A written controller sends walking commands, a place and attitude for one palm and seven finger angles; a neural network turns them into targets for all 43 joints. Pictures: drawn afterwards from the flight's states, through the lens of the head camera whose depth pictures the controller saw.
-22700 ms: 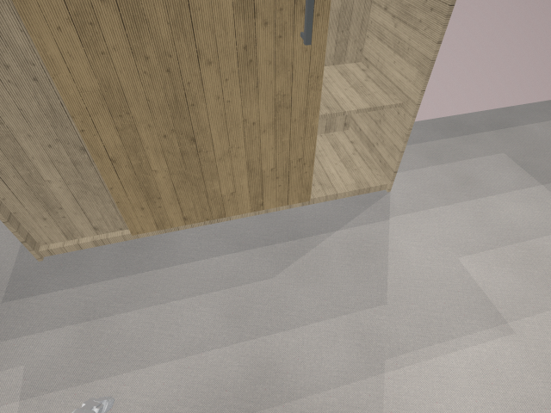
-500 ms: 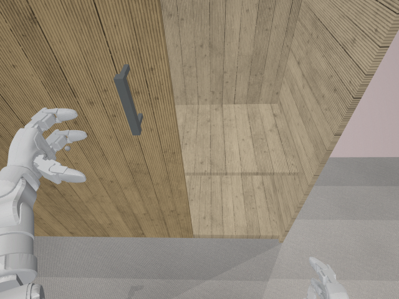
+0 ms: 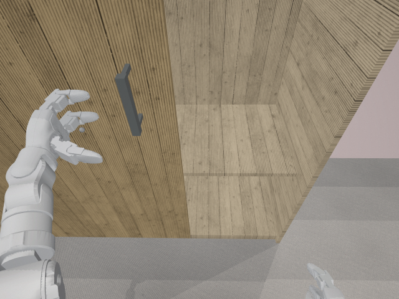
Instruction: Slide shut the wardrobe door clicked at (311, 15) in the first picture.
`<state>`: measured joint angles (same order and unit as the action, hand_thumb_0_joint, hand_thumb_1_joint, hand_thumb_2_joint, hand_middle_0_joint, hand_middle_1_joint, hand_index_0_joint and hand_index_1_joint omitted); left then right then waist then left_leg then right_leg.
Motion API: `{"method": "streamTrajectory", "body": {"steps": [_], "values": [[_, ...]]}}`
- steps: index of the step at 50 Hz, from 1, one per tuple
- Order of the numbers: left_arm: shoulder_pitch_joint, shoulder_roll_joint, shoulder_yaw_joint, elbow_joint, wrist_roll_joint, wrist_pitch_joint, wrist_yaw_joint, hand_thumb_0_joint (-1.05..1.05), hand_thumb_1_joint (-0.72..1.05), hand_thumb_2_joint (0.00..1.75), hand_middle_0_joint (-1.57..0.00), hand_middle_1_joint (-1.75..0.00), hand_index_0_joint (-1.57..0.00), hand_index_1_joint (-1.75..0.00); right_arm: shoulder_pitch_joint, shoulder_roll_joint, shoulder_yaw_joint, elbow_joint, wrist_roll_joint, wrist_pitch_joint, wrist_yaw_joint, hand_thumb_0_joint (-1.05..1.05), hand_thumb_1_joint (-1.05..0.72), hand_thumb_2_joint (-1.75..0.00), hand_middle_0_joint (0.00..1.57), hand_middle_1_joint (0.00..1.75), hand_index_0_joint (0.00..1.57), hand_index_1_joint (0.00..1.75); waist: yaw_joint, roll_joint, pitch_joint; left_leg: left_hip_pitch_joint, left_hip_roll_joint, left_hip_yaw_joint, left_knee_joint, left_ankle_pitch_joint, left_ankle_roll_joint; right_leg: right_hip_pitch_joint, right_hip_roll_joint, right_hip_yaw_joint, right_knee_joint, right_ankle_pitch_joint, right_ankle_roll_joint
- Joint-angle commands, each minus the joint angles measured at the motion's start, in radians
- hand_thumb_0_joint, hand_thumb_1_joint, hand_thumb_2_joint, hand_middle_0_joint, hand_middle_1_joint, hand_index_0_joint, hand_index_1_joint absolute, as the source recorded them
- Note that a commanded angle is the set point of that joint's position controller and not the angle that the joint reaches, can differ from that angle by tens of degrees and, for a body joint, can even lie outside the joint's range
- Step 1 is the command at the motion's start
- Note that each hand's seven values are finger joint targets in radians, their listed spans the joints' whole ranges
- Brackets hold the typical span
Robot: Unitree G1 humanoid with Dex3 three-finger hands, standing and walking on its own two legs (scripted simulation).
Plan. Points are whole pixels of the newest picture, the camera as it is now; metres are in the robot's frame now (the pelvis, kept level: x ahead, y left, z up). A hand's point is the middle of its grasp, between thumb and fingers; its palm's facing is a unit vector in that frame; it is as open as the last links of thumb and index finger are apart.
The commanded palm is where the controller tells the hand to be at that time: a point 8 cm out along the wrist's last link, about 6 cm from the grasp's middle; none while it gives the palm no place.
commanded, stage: move the hooked fingers beside the handle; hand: left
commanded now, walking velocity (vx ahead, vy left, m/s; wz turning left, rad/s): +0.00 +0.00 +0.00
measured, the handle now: (132, 101) +0.50 +0.18 +0.15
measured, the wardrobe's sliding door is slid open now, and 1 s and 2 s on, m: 0.44 0.44 0.44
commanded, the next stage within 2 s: none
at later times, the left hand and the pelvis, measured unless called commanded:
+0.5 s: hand (94, 118) +0.42 +0.24 +0.16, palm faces +0.07 -1.00 -0.03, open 14.0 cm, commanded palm +0.41 +0.29 +0.15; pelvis -0.01 +0.00 +0.00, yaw +0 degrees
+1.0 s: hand (90, 118) +0.43 +0.25 +0.15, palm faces +0.08 -1.00 -0.03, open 14.0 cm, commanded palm +0.41 +0.29 +0.15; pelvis +0.00 +0.01 +0.00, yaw -1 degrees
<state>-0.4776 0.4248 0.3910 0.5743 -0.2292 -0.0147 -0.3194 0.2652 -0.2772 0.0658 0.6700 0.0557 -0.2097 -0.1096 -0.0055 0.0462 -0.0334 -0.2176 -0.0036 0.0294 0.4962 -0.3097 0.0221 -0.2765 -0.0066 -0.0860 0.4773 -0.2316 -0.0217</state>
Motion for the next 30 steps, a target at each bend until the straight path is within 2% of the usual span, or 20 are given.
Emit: {"method": "streamTrajectory", "body": {"steps": [1, 5, 6, 7, 8, 9, 10, 12, 14, 15, 17, 18, 20, 22, 25, 26, 27, 28, 29, 30], "values": [[-0.377, 0.292, 0.064, -0.128, -0.002, -0.044, 0.005, 0.00, -0.50, 0.30, -0.30, -1.20, -0.30, -1.20, -0.021, -0.142, -0.057, -0.125, 0.006, -0.038, -0.004, 0.00, -0.90, -0.90, 0.20, 0.30, 0.20, 0.30, -0.009, 0.021, -0.230, 0.039, 0.012, -0.055, -0.060, 0.346, 0.003, 0.114, -0.007, 0.041, -0.028, 0.302, -0.008], [-0.352, 0.320, 0.096, -0.094, -0.010, -0.044, -0.002, 0.00, -0.50, 0.30, -0.30, -1.20, -0.30, -1.20, -0.007, -0.151, -0.062, -0.132, 0.003, -0.022, 0.004, 0.00, -0.90, -0.90, 0.20, 0.30, 0.20, 0.30, 0.000, -0.046, -0.252, 0.013, 0.015, -0.047, -0.054, 0.362, 0.007, 0.146, -0.006, 0.042, -0.020, 0.337, -0.006], [-0.395, 0.341, 0.105, -0.126, -0.008, -0.058, -0.001, 0.00, -0.50, 0.30, -0.30, -1.20, -0.30, -1.20, -0.006, -0.149, -0.063, -0.133, 0.004, -0.019, 0.004, 0.00, -0.90, -0.90, 0.20, 0.30, 0.20, 0.30, -0.007, -0.016, -0.268, 0.022, 0.013, -0.045, -0.056, 0.359, 0.006, 0.146, -0.006, 0.046, -0.021, 0.336, -0.006], [-0.429, 0.319, 0.083, -0.142, -0.008, -0.068, -0.003, 0.00, -0.50, 0.30, -0.30, -1.20, -0.30, -1.20, -0.005, -0.145, -0.063, -0.137, 0.003, -0.020, 0.005, 0.00, -0.90, -0.90, 0.20, 0.30, 0.20, 0.30, -0.014, 0.001, -0.274, 0.035, 0.013, -0.045, -0.055, 0.358, 0.006, 0.138, -0.005, 0.047, -0.021, 0.332, -0.006], [-0.443, 0.335, 0.099, -0.157, -0.007, -0.083, 0.000, 0.00, -0.50, 0.30, -0.30, -1.20, -0.30, -1.20, -0.001, -0.145, -0.065, -0.137, 0.001, -0.021, 0.006, 0.00, -0.90, -0.90, 0.20, 0.30, 0.20, 0.30, -0.010, 0.014, -0.289, 0.044, 0.013, -0.045, -0.051, 0.368, 0.006, 0.142, -0.004, 0.050, -0.020, 0.337, -0.008], [-0.459, 0.327, 0.089, -0.162, -0.007, -0.095, 0.000, 0.00, -0.50, 0.30, -0.30, -1.20, -0.30, -1.20, 0.002, -0.143, -0.065, -0.135, 0.000, -0.022, 0.006, 0.00, -0.90, -0.90, 0.20, 0.30, 0.20, 0.30, -0.017, 0.024, -0.293, 0.054, 0.014, -0.046, -0.051, 0.373, 0.006, 0.136, -0.002, 0.052, -0.020, 0.336, -0.008], [-0.467, 0.342, 0.099, -0.171, -0.005, -0.107, 0.003, 0.00, -0.50, 0.30, -0.30, -1.20, -0.30, -1.20, 0.008, -0.145, -0.068, -0.129, -0.002, -0.018, 0.007, 0.00, -0.90, -0.90, 0.20, 0.30, 0.20, 0.30, -0.017, 0.016, -0.299, 0.053, 0.016, -0.044, -0.046, 0.373, 0.008, 0.142, -0.001, 0.053, -0.022, 0.335, -0.007], [-0.521, 0.324, 0.071, -0.137, -0.003, -0.117, 0.000, 0.00, -0.50, 0.30, -0.30, -1.20, -0.30, -1.20, 0.017, -0.146, -0.067, -0.119, 0.000, -0.016, 0.003, 0.00, -0.90, -0.90, 0.20, 0.30, 0.20, 0.30, -0.039, 0.016, -0.273, 0.048, 0.016, -0.045, -0.052, 0.334, 0.008, 0.113, 0.001, 0.053, -0.029, 0.303, -0.005], [-0.549, 0.326, 0.067, -0.076, 0.002, -0.118, -0.003, 0.00, -0.50, 0.30, -0.30, -1.20, -0.30, -1.20, 0.029, -0.151, -0.068, -0.103, 0.000, -0.016, -0.001, 0.00, -0.90, -0.90, 0.20, 0.30, 0.20, 0.30, -0.047, 0.022, -0.244, 0.035, 0.015, -0.050, -0.055, 0.295, 0.008, 0.085, 0.001, 0.052, -0.035, 0.263, -0.007], [-0.560, 0.309, 0.044, -0.040, 0.004, -0.114, -0.007, 0.00, -0.50, 0.30, -0.30, -1.20, -0.30, -1.20, 0.034, -0.155, -0.066, -0.098, 0.001, -0.013, 0.000, 0.00, -0.90, -0.90, 0.20, 0.30, 0.20, 0.30, -0.054, 0.005, -0.221, 0.019, 0.015, -0.048, -0.054, 0.263, 0.012, 0.073, 0.001, 0.055, -0.042, 0.238, -0.007], [-0.600, 0.316, 0.034, 0.034, 0.010, -0.106, -0.011, 0.00, -0.50, 0.30, -0.30, -1.20, -0.30, -1.20, 0.045, -0.161, -0.066, -0.087, 0.004, -0.010, -0.002, 0.00, -0.90, -0.90, 0.20, 0.30, 0.20, 0.30, -0.063, 0.022, -0.200, -0.005, 0.010, -0.049, -0.055, 0.213, 0.011, 0.042, -0.002, 0.056, -0.045, 0.192, -0.007], [-0.615, 0.327, 0.035, 0.082, 0.015, -0.104, -0.011, 0.00, -0.50, 0.30, -0.30, -1.20, -0.30, -1.20, 0.055, -0.166, -0.065, -0.080, 0.003, -0.007, -0.003, 0.00, -0.90, -0.90, 0.20, 0.30, 0.20, 0.30, -0.071, -0.008, -0.188, -0.021, 0.012, -0.055, -0.055, 0.197, 0.012, 0.029, -0.002, 0.053, -0.045, 0.174, -0.007], [-0.667, 0.347, 0.034, 0.125, 0.026, -0.118, -0.011, 0.00, -0.50, 0.30, -0.30, -1.20, -0.30, -1.20, 0.071, -0.170, -0.066, -0.073, 0.000, -0.001, -0.001, 0.00, -0.90, -0.90, 0.20, 0.30, 0.20, 0.30, -0.073, 0.012, -0.203, -0.040, 0.009, -0.053, -0.046, 0.178, 0.011, 0.026, -0.005, 0.058, -0.041, 0.150, -0.008], [-0.720, 0.351, 0.023, 0.107, 0.034, -0.147, -0.011, 0.00, -0.50, 0.30, -0.30, -1.20, -0.30, -1.20, 0.080, -0.166, -0.067, -0.080, -0.002, -0.003, 0.002, 0.00, -0.90, -0.90, 0.20, 0.30, 0.20, 0.30, -0.074, 0.044, -0.272, -0.014, 0.007, -0.055, -0.035, 0.213, 0.009, 0.042, -0.004, 0.062, -0.027, 0.184, -0.009], [-0.724, 0.402, 0.070, 0.142, 0.035, -0.191, -0.001, 0.00, -0.50, 0.30, -0.30, -1.20, -0.30, -1.20, 0.110, -0.173, -0.071, -0.074, -0.011, 0.005, 0.007, 0.00, -0.90, -0.90, 0.20, 0.30, 0.20, 0.30, -0.064, 0.004, -0.342, -0.016, 0.011, -0.056, -0.017, 0.265, 0.010, 0.078, 0.000, 0.064, -0.007, 0.240, -0.007], [-0.734, 0.425, 0.089, 0.176, 0.033, -0.198, 0.001, 0.00, -0.50, 0.30, -0.30, -1.20, -0.30, -1.20, 0.116, -0.173, -0.070, -0.070, -0.009, 0.010, 0.007, 0.00, -0.90, -0.90, 0.20, 0.30, 0.20, 0.30, -0.070, -0.023, -0.339, -0.037, 0.011, -0.052, -0.014, 0.254, 0.012, 0.087, 0.000, 0.069, -0.006, 0.246, -0.002], [-0.760, 0.419, 0.078, 0.185, 0.036, -0.207, -0.001, 0.00, -0.50, 0.30, -0.30, -1.20, -0.30, -1.20, 0.121, -0.173, -0.070, -0.069, -0.008, 0.012, 0.008, 0.00, -0.90, -0.90, 0.20, 0.30, 0.20, 0.30, -0.074, -0.010, -0.332, -0.042, 0.010, -0.054, -0.017, 0.261, 0.010, 0.081, 0.000, 0.066, -0.001, 0.255, -0.003], [-0.734, 0.413, 0.084, 0.221, 0.038, -0.208, -0.003, 0.00, -0.50, 0.30, -0.30, -1.20, -0.30, -1.20, 0.125, -0.173, -0.072, -0.070, -0.009, 0.015, 0.010, 0.00, -0.90, -0.90, 0.20, 0.30, 0.20, 0.30, -0.068, -0.022, -0.324, -0.053, 0.010, -0.051, -0.014, 0.262, 0.011, 0.084, 0.001, 0.067, 0.003, 0.263, -0.003], [-0.718, 0.413, 0.080, 0.246, 0.043, -0.208, -0.005, 0.00, -0.50, 0.30, -0.30, -1.20, -0.30, -1.20, 0.127, -0.174, -0.070, -0.072, -0.007, 0.018, 0.014, 0.00, -0.90, -0.90, 0.20, 0.30, 0.20, 0.30, -0.065, -0.002, -0.303, -0.066, 0.009, -0.048, -0.017, 0.256, 0.010, 0.072, 0.000, 0.067, 0.002, 0.260, -0.004], [-0.680, 0.464, 0.126, 0.273, 0.054, -0.208, -0.001, 0.00, -0.50, 0.30, -0.30, -1.20, -0.30, -1.20, 0.137, -0.182, -0.075, -0.069, -0.011, 0.027, 0.016, 0.00, -0.90, -0.90, 0.20, 0.30, 0.20, 0.30, -0.051, -0.007, -0.315, -0.075, 0.010, -0.046, -0.010, 0.274, 0.012, 0.087, -0.001, 0.067, 0.010, 0.275, -0.006]]}}
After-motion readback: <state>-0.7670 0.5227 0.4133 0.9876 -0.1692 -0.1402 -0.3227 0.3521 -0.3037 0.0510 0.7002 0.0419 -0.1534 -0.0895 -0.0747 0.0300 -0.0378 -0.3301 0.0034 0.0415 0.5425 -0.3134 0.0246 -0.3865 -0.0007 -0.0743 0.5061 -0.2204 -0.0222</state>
